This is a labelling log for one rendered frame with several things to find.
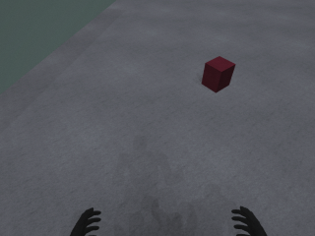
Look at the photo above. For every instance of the robot left hand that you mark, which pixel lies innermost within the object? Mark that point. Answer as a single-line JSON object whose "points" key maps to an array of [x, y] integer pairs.
{"points": [[81, 229]]}

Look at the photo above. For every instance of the carton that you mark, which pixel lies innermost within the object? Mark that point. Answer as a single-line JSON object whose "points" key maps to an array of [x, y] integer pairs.
{"points": [[217, 74]]}

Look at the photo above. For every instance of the robot right hand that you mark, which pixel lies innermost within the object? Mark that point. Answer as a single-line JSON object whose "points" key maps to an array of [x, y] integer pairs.
{"points": [[254, 227]]}

